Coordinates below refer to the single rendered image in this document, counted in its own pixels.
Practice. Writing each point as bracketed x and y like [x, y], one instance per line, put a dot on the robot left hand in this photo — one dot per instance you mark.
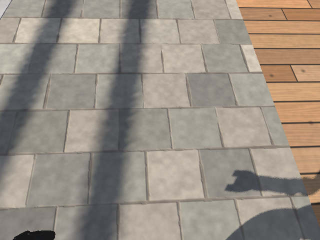
[36, 235]

